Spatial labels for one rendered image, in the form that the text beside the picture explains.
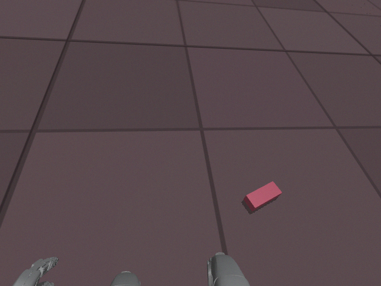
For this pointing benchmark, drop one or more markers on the left robot hand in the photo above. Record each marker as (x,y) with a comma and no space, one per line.
(31,277)

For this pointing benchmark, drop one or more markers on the carton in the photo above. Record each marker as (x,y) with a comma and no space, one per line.
(262,196)

